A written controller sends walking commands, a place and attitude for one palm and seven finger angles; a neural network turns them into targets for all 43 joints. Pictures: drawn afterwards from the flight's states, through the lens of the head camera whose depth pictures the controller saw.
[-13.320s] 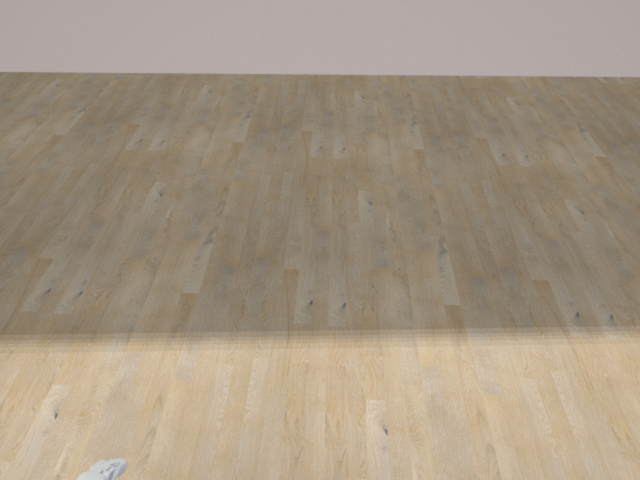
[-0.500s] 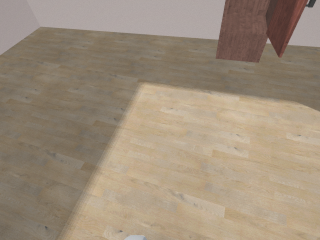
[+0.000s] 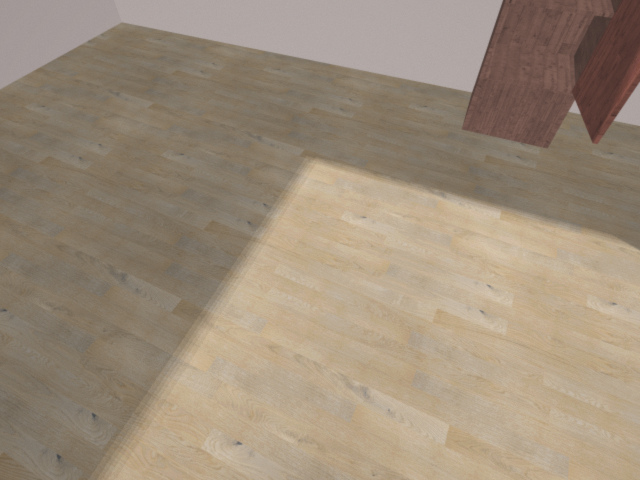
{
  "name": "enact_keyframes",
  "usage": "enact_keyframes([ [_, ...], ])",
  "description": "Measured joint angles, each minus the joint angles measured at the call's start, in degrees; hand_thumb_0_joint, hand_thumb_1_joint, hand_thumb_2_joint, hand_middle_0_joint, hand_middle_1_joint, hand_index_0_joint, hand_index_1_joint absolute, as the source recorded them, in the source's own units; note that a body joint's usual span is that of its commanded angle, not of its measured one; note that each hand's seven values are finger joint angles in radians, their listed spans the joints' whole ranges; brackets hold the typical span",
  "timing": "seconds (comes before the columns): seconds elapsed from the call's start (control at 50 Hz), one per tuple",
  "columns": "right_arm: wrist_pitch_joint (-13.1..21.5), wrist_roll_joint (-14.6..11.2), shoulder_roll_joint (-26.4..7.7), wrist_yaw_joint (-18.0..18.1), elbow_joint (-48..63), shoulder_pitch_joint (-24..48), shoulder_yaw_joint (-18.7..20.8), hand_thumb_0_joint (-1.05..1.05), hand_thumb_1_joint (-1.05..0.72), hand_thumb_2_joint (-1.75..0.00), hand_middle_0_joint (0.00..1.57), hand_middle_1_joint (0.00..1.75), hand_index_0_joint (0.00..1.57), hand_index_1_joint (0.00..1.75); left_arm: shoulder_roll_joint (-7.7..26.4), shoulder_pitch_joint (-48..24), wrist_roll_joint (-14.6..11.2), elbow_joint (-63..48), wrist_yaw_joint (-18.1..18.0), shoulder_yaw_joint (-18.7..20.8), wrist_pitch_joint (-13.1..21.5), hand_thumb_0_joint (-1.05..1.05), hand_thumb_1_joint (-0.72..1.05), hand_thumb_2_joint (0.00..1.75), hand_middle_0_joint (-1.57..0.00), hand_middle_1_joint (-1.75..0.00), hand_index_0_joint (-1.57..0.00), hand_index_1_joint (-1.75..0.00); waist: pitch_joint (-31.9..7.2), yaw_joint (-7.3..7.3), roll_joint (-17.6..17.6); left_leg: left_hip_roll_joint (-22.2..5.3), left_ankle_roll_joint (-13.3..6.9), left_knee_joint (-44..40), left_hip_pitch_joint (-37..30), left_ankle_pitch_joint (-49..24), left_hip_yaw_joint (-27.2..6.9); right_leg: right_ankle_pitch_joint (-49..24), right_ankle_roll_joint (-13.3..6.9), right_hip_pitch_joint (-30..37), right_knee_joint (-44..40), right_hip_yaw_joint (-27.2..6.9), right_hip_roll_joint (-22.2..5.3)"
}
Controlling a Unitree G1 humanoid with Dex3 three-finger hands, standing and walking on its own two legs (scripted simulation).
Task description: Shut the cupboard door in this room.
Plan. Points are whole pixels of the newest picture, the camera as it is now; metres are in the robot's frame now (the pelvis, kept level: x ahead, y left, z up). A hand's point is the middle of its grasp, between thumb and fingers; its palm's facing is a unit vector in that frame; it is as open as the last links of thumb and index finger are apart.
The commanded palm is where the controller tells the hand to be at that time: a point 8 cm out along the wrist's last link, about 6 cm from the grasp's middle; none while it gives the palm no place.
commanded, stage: stand and wait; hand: left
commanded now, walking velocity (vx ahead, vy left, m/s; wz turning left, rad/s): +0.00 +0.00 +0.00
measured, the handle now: out of the picture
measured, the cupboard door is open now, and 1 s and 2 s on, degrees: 100 100 100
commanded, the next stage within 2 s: turn or walk to find it in 0.40 s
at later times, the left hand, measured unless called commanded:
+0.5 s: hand out of the picture +0.00 +0.15 -0.17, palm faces +0.05 -0.98 -0.19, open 7.4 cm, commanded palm none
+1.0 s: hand out of the picture -0.01 +0.17 -0.17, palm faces +0.11 -0.97 -0.20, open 7.4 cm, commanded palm none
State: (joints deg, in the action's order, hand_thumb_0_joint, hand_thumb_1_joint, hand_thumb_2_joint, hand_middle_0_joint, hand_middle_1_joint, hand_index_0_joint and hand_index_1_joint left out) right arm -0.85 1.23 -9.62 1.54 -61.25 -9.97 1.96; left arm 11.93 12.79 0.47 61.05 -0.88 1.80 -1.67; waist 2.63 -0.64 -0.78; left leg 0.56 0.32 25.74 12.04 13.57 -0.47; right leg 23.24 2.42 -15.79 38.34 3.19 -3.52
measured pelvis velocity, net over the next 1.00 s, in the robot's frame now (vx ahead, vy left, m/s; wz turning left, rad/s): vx -0.01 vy -0.01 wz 0.06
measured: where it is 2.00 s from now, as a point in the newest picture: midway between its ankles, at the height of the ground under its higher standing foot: outside the picture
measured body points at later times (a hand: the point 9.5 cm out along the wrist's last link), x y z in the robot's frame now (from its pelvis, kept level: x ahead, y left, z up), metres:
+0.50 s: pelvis +0.00 -0.02 +0.00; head +0.01 -0.03 +0.45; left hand +0.00 +0.20 -0.16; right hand -0.03 -0.24 -0.16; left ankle +0.00 +0.13 -0.74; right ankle -0.01 -0.12 -0.74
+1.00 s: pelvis -0.01 -0.01 +0.00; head +0.00 -0.01 +0.45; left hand -0.01 +0.22 -0.16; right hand +0.03 -0.24 -0.16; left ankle +0.00 +0.13 -0.74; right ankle -0.01 -0.12 -0.74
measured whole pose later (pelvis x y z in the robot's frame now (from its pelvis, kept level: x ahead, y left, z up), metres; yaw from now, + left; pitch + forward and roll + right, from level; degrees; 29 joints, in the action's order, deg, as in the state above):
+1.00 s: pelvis -0.01 -0.01 +0.00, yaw +3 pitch -1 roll +0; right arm -0.2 0.9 -9.5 1.7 -62.9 -13.2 1.2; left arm 9.8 14.1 0.4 63.7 -1.2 1.1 -0.3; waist 1.9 -0.5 0.0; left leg -0.3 1.7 26.8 12.7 12.7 -3.2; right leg 15.9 -0.2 -10.4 27.8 7.3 -2.8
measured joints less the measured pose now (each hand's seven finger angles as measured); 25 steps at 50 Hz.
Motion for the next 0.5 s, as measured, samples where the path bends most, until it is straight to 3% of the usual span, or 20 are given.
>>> enact_keyframes([
  [0.04,0.1,-0.3,-0.1,-0.1,-0.2,0.1,0.1,0.00,-0.92,-0.90,0.20,0.30,0.20,0.30,-0.2,0.2,0.1,0.2,-0.1,-0.4,1.0,0.00,0.91,0.90,-0.20,-0.30,-0.19,-0.29,-0.4,-0.13,-0.1,0.4,0.6,1.9,0.7,0.9,0.3,-6.6,-0.4,2.9,-7.6,-0.2,-0.2],
  [0.14,-0.5,-0.3,-1.1,-0.2,-0.7,-0.9,0.1,0.00,-0.91,-0.90,0.20,0.30,0.20,0.30,-2.5,1.0,0.2,1.5,-0.1,-1.3,1.7,0.00,0.91,0.90,-0.20,-0.30,-0.19,-0.29,-1.4,0.81,2.7,-1.7,1.1,2.3,-0.1,1.2,-0.3,-5.3,-3.4,4.4,-7.7,1.4,1.4],
  [0.22,0.0,-0.3,-0.7,-0.1,-2.0,-2.2,-0.4,0.00,-0.91,-0.90,0.20,0.29,0.20,0.30,-3.1,1.1,0.0,2.4,-0.3,-1.3,1.5,0.00,0.92,0.90,-0.20,-0.30,-0.20,-0.29,-1.4,0.65,2.1,-2.1,2.2,0.6,-1.4,0.5,-0.1,-5.7,-3.6,5.3,-8.8,1.4,1.9],
  [0.5,0.2,-0.4,1.4,0.3,-5.2,-7.0,-1.2,0.00,-0.91,-0.90,0.20,0.29,0.20,0.30,-3.6,2.0,-0.5,3.7,-0.4,-1.2,1.4,0.00,0.91,0.90,-0.20,-0.30,-0.20,-0.29,0.0,1.13,1.4,-3.1,2.7,-1.1,-1.9,-0.8,-0.8,-7.8,-4.1,6.6,-12.0,2.2,3.0],
])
